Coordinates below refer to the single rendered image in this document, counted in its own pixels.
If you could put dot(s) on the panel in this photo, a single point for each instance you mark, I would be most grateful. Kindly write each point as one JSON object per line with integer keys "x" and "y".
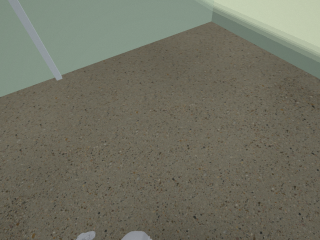
{"x": 35, "y": 38}

